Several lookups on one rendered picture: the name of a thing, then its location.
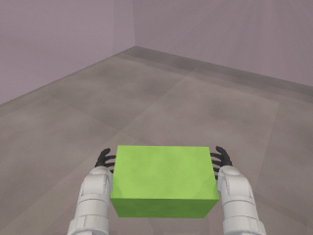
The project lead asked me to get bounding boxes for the left robot hand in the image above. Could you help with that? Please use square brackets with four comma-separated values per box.
[95, 148, 116, 173]

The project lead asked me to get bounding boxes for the robot right forearm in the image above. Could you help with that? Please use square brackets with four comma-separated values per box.
[217, 165, 267, 235]

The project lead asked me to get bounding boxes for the right robot hand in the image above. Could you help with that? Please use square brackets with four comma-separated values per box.
[210, 146, 233, 180]

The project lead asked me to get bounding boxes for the robot left forearm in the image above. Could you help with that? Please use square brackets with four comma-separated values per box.
[67, 165, 113, 235]

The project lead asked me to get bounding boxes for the carton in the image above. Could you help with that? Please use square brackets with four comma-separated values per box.
[110, 145, 220, 218]

